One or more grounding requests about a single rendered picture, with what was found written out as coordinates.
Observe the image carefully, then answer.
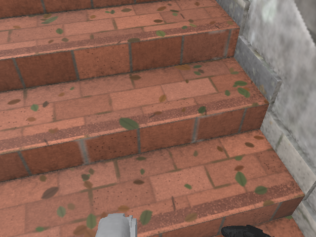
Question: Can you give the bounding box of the robot right hand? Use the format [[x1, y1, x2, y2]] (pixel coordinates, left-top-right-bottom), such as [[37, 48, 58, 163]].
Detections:
[[221, 224, 275, 237]]

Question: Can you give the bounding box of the left robot thigh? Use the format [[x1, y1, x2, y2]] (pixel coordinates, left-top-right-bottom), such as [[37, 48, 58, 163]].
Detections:
[[95, 213, 137, 237]]

